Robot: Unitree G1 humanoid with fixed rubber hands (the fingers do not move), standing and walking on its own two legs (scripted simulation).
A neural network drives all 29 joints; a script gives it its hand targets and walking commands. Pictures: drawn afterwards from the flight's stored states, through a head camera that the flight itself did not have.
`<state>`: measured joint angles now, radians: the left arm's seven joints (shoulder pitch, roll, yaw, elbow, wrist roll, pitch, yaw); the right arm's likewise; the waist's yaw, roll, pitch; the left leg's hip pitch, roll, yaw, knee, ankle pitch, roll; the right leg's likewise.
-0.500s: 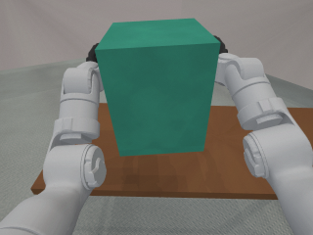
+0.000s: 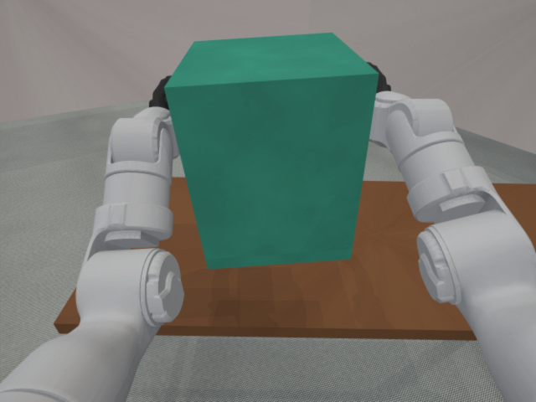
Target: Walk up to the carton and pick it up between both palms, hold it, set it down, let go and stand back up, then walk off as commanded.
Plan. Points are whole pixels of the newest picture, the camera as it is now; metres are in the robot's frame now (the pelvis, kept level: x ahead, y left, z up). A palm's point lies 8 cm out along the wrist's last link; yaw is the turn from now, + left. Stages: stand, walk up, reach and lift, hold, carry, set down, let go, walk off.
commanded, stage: hold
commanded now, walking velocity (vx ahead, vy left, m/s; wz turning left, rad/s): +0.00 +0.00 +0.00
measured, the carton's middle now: (271, 148) +0.37 +0.01 +0.28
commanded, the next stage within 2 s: none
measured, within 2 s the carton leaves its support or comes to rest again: neither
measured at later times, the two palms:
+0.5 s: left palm (165, 123) +0.38 +0.15 +0.31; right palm (376, 110) +0.38 -0.14 +0.33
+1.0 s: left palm (163, 127) +0.38 +0.15 +0.30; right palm (375, 110) +0.37 -0.14 +0.33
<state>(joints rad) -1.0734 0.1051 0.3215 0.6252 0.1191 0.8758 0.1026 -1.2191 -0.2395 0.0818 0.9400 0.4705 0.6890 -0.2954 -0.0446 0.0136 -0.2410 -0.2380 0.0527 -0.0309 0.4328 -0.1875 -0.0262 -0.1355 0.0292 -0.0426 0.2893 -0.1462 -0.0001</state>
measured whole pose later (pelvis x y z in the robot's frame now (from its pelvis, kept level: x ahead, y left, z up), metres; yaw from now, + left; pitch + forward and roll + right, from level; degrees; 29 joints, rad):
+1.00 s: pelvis +0.00 +0.00 +0.00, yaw +0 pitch -1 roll -2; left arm -1.05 0.10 0.32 0.58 0.12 0.89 0.10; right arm -1.21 -0.24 0.08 0.91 0.49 0.70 -0.31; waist -0.05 0.01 -0.23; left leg -0.23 0.06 -0.03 0.44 -0.20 -0.03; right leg -0.13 0.03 -0.04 0.29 -0.15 0.00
